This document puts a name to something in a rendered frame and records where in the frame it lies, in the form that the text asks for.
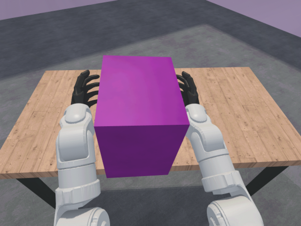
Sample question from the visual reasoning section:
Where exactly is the robot right forearm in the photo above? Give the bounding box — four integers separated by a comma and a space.
185, 104, 264, 226

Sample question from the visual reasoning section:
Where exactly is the table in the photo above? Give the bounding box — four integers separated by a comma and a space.
0, 67, 301, 209

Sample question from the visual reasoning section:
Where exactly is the left robot hand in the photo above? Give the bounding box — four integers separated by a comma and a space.
71, 70, 100, 108

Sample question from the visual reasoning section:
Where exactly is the carton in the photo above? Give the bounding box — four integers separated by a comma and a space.
94, 55, 190, 178

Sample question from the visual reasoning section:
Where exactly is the right robot upper arm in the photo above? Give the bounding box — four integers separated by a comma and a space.
207, 194, 263, 226

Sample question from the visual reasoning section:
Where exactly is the right robot hand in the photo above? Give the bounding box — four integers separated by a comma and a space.
176, 71, 199, 107

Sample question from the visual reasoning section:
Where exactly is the robot left forearm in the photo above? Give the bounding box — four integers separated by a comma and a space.
54, 103, 101, 226

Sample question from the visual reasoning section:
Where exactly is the left robot upper arm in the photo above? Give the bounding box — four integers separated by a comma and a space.
56, 207, 110, 226

